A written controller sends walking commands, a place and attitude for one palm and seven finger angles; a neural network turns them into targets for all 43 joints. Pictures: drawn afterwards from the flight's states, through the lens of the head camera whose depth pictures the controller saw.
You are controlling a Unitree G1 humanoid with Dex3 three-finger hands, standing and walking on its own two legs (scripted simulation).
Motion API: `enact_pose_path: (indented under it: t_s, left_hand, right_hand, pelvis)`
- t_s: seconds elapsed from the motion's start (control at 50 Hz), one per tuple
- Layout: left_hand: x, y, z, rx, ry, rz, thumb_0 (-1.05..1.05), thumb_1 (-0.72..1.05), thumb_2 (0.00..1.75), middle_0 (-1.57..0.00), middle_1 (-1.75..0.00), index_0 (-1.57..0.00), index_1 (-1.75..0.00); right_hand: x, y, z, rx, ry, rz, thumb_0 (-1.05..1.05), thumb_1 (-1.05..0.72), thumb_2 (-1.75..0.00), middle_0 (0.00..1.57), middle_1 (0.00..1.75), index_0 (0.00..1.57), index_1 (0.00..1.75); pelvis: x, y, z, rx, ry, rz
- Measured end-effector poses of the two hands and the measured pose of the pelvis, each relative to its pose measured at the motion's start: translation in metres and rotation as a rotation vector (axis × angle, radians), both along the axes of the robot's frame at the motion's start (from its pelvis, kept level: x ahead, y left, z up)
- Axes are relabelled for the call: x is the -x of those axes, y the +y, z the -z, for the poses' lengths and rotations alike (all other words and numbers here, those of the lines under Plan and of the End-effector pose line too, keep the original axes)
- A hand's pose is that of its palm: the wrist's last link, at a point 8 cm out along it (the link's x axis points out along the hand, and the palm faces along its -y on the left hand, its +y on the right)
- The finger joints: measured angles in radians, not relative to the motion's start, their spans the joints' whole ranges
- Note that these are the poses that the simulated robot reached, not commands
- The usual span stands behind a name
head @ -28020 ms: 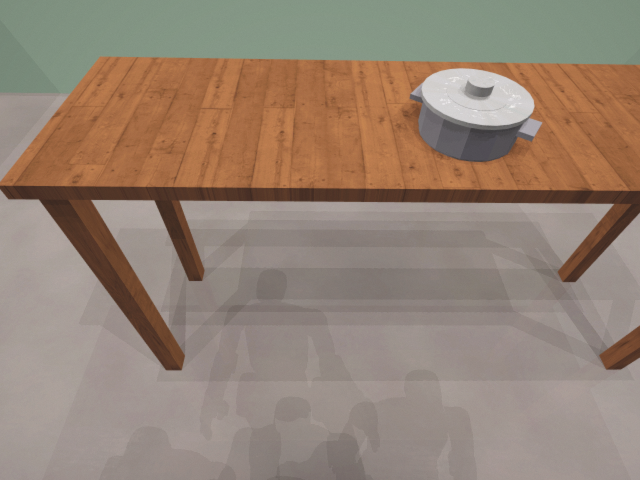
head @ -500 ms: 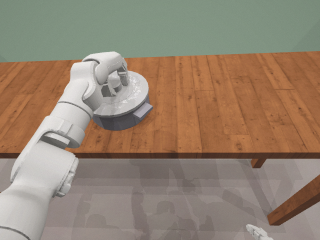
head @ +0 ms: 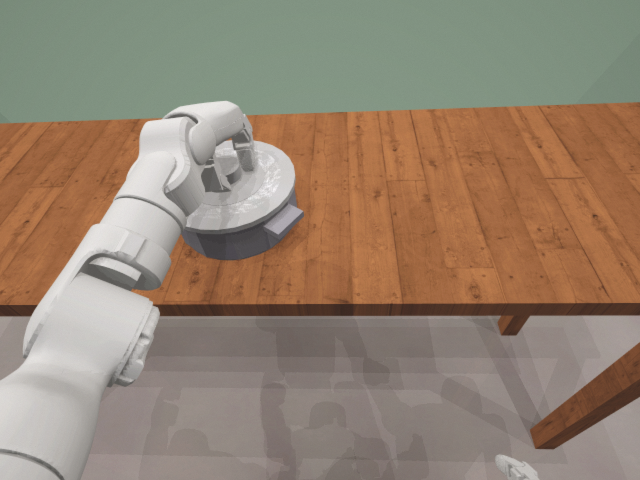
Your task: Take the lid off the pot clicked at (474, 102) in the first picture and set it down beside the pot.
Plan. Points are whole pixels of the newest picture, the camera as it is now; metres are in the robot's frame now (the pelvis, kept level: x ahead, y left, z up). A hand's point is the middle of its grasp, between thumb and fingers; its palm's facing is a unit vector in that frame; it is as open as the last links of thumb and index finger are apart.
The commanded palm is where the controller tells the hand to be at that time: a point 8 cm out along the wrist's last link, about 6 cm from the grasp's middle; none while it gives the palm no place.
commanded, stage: lift the lid straight up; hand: left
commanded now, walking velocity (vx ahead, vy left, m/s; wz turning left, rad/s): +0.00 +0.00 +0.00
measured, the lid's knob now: (224, 170) +0.48 +0.12 +0.15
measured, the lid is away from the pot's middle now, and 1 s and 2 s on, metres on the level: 0.00 0.01 0.02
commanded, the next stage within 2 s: none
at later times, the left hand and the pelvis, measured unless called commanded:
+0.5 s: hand (210, 152) +0.46 +0.12 +0.19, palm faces -0.31 -0.05 -0.95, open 7.1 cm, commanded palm +0.45 +0.13 +0.27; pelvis +0.00 +0.00 +0.00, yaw +0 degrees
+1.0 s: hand (203, 120) +0.47 +0.12 +0.23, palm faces -0.25 -0.05 -0.97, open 7.1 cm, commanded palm +0.45 +0.13 +0.31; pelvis +0.00 +0.00 +0.00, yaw +0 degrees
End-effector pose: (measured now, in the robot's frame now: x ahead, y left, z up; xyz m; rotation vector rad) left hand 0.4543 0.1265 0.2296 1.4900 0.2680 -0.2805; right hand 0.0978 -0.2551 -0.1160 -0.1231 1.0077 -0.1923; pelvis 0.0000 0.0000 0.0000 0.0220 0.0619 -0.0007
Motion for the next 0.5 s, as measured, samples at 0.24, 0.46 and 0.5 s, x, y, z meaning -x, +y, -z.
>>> enact_pose_path:
  t_s: [0.24, 0.46, 0.5]
  left_hand:
    - [-0.002, 0.0, -0.002, -0.003, 0.005, 0.011, 0.01, 0.24, 0.75, -0.66, -0.96, -0.73, -0.99]
    - [-0.002, 0.001, -0.018, -0.008, -0.031, 0.014, 0.02, 0.25, 0.75, -0.66, -0.95, -0.74, -0.98]
    - [-0.002, 0.001, -0.022, -0.01, -0.043, 0.017, 0.02, 0.25, 0.75, -0.66, -0.95, -0.74, -0.98]
  right_hand:
    - [0.009, 0.0, 0.001, 0.007, -0.004, 0.015, 0.01, -0.9, -0.9, 0.2, 0.3, 0.2, 0.3]
    - [0.002, 0.003, -0.001, -0.004, -0.035, 0.001, 0.01, -0.9, -0.9, 0.2, 0.3, 0.2, 0.3]
    - [-0.001, 0.003, -0.001, -0.005, -0.044, -0.005, 0.01, -0.9, -0.9, 0.2, 0.3, 0.2, 0.3]
  pelvis:
    - [0.001, 0.0, -0.001, 0.0, -0.004, 0.003]
    - [-0.001, 0.001, -0.002, -0.001, -0.009, 0.004]
    - [-0.001, 0.001, -0.002, 0.0, -0.009, 0.003]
